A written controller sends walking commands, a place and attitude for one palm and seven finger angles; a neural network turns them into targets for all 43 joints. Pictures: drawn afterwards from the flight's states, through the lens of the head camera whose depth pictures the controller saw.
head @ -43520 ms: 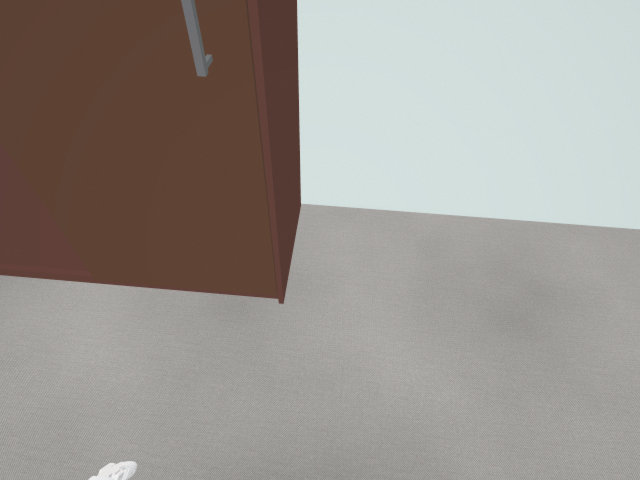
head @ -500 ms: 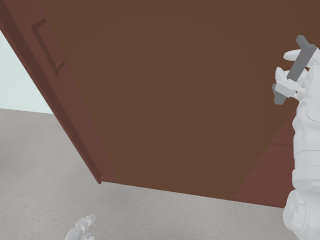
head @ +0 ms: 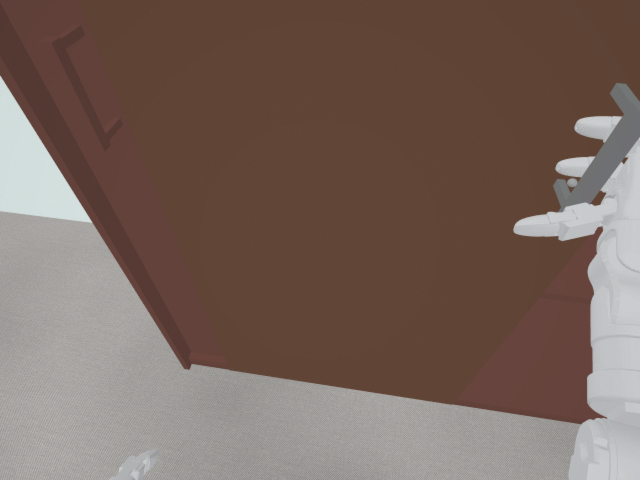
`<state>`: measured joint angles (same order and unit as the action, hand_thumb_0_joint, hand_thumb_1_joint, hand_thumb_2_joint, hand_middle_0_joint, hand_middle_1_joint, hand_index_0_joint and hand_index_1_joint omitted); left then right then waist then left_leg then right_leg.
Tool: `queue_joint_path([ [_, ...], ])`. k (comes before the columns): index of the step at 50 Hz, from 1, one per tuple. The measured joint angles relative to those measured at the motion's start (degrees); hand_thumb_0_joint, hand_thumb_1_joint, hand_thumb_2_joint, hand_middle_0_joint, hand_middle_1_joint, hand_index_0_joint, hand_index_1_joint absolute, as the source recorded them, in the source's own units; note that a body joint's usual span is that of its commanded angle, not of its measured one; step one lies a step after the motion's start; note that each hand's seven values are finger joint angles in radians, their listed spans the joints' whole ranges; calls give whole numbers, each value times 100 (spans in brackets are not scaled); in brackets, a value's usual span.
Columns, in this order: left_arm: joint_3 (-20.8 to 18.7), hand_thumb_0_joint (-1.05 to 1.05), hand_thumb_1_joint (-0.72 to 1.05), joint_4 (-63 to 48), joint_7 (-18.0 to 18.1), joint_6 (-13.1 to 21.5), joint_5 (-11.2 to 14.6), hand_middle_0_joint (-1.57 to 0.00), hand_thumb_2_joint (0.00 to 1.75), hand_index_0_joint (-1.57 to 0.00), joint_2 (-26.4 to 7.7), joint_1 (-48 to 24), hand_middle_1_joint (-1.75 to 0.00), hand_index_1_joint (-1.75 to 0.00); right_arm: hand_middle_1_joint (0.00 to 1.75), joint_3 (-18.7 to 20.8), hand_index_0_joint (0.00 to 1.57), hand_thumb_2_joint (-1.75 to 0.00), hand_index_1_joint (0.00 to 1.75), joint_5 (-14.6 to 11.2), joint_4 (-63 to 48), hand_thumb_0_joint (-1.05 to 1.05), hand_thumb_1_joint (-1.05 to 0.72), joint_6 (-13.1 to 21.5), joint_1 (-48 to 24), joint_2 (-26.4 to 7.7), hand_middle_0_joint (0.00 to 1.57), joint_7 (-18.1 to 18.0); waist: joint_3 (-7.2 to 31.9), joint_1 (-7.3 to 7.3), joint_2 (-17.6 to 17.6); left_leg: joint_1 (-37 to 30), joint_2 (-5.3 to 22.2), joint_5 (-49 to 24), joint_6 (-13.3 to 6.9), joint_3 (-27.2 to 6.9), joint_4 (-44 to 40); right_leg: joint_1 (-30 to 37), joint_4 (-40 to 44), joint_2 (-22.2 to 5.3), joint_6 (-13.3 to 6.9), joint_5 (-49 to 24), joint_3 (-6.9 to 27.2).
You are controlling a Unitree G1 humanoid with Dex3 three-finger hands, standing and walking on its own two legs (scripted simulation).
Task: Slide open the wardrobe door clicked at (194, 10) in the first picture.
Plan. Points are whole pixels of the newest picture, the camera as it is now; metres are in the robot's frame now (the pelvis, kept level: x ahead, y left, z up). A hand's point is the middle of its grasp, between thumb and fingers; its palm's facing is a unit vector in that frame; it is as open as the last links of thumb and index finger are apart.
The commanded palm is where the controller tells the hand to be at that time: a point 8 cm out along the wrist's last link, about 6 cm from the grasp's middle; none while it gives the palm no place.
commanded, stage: slip the hand off the handle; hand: right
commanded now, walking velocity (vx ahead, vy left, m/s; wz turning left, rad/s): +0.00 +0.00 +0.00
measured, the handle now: (594, 158) +0.45 -0.28 +0.21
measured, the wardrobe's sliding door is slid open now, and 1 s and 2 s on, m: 0.52 0.52 0.52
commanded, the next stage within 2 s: draw the hand back to the body in 1.34 s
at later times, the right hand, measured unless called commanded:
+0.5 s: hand (608, 183) +0.41 -0.28 +0.20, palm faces +0.38 +0.92 -0.14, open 14.5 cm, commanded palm +0.37 -0.34 +0.20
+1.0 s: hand out of the picture +0.36 -0.30 +0.19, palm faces +0.36 +0.92 -0.15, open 14.7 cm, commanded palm +0.31 -0.35 +0.20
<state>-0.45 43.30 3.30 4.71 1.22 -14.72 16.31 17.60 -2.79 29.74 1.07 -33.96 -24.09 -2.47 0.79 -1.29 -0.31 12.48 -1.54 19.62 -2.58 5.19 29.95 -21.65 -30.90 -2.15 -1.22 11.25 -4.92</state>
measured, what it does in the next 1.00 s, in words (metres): stands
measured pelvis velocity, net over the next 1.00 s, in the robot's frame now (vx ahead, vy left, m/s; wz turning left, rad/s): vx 0.00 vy -0.01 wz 0.03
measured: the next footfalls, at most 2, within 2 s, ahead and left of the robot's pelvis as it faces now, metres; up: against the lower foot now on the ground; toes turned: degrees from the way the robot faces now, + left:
none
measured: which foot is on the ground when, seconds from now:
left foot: down 0.00-1.00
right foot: down 0.00-1.00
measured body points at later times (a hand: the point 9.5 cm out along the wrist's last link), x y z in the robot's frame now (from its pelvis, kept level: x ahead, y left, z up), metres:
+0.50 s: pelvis +0.00 +0.01 +0.00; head +0.01 +0.01 +0.45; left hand +0.09 +0.28 -0.11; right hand +0.38 -0.33 +0.21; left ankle -0.04 +0.08 -0.73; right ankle +0.05 -0.11 -0.73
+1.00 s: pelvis +0.00 -0.01 +0.00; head +0.00 -0.01 +0.45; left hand +0.10 +0.25 -0.11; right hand +0.34 -0.35 +0.20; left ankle -0.04 +0.08 -0.73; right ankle +0.05 -0.11 -0.73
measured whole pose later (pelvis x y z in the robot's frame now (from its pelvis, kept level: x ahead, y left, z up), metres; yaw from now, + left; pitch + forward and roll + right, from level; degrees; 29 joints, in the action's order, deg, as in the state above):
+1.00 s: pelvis +0.00 -0.01 +0.00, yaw +2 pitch +1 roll +1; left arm 0.4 40.4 5.3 5.0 3.3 -14.9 17.3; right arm 26.6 -8.0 19.8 2.9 -19.3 -27.4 4.4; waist 1.8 -1.0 -1.5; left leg 12.1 -1.5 19.4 -1.6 3.0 30.3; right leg -20.7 -31.7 -2.4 -2.2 12.2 -6.9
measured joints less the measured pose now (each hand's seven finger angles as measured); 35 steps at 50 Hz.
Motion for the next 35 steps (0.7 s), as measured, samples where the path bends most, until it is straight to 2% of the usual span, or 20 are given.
queue_joint_path([
  [5, 35, 1, 90, -68, 37, -17, 17, -20, 89, -20, 34, -161, -30, -30, 126, 48, 30, -21, 119, -77, -242, -1, 55, -131, 224, 81, 40, -21, 20, 3, -43, -60, 2, 17, -5, -26, -13, 80, 36, 2, 14, 12, -23],
  [11, 108, 1, 90, -142, 86, -55, 4, -20, 89, -20, 105, -328, -30, -30, 123, 190, 27, -21, 116, -50, -273, -1, 55, -148, 298, 32, 38, 9, 40, -15, -18, -74, -15, 18, -29, -53, -10, 127, 79, -17, 38, -6, -47],
  [20, 141, 1, 90, -163, 171, -127, 34, -20, 89, -20, 58, -268, -30, -30, 123, 494, 29, -20, 117, -58, 280, -1, 56, -32, 83, -424, 40, 379, 37, -76, -7, 5, -70, -13, -63, -42, -1, 44, 57, -71, 75, -34, -26],
  [28, 80, 1, 90, -90, 190, -153, 84, -20, 89, -20, -81, 11, -30, -30, 122, 938, 28, -20, 116, -147, 725, -1, 56, 207, 38, -771, 38, 609, 61, -152, -35, 161, -80, -1, -52, -78, 103, -90, -31, -95, 66, -14, -58],
  [35, 32, 1, 90, -36, 197, -136, 122, -20, 89, -20, -152, 229, -30, -30, 124, 1012, 30, -20, 118, -147, 1089, -1, 56, 462, -141, -1049, 42, 949, 34, -185, -39, 330, -87, 12, -31, -68, 212, -289, -195, -111, 33, 29, -44],
])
